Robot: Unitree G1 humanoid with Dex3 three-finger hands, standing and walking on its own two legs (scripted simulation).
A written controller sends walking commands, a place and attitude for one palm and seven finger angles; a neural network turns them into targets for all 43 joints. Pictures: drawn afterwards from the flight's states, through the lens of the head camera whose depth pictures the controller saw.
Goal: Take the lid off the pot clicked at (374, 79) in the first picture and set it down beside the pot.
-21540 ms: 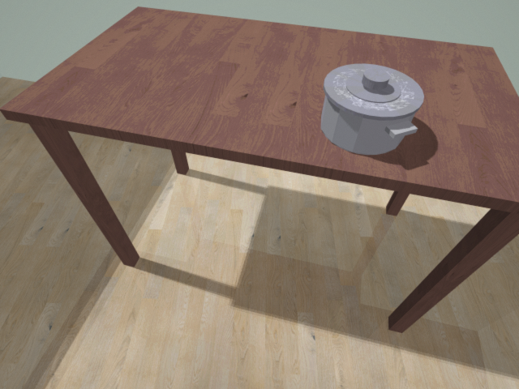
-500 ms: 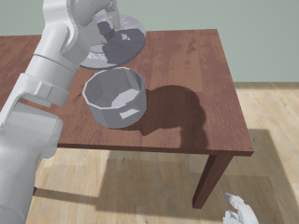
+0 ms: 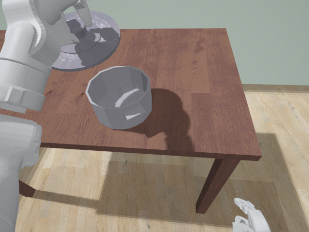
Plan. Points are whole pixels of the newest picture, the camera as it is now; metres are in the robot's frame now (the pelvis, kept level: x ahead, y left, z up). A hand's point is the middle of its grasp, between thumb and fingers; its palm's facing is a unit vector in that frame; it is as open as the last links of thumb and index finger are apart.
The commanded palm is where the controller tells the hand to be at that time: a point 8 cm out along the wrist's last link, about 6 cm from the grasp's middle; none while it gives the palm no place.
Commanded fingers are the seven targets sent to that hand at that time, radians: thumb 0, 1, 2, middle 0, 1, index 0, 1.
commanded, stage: move the lid sideways beside the pot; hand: left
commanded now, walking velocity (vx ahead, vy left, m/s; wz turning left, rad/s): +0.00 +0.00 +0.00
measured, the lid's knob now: (74, 29) +0.48 +0.20 +0.28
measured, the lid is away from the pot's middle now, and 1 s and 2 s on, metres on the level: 0.07 0.20 0.23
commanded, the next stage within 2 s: lower the lid onto the table in 1.52 s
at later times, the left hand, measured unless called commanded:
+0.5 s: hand (39, 28) +0.45 +0.26 +0.30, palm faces -0.11 -0.10 -0.99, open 7.9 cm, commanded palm +0.42 +0.27 +0.38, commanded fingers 0.00 0.58 1.10 -0.83 -0.98 -0.82 -0.97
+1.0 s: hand (12, 32) +0.44 +0.32 +0.30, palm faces -0.11 -0.11 -0.99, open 7.9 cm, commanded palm +0.42 +0.32 +0.38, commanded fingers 0.00 0.58 1.10 -0.83 -0.98 -0.82 -0.97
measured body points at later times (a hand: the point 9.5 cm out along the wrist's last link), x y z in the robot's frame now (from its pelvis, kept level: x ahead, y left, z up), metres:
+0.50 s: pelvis +0.00 +0.01 +0.00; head +0.05 -0.01 +0.45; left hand +0.45 +0.26 +0.35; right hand +0.14 -0.24 -0.13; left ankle +0.01 +0.11 -0.75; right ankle -0.01 -0.13 -0.75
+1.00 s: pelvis +0.01 +0.01 +0.00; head +0.07 -0.01 +0.45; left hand +0.44 +0.32 +0.35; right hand +0.15 -0.24 -0.12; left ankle +0.01 +0.11 -0.75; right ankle -0.01 -0.13 -0.75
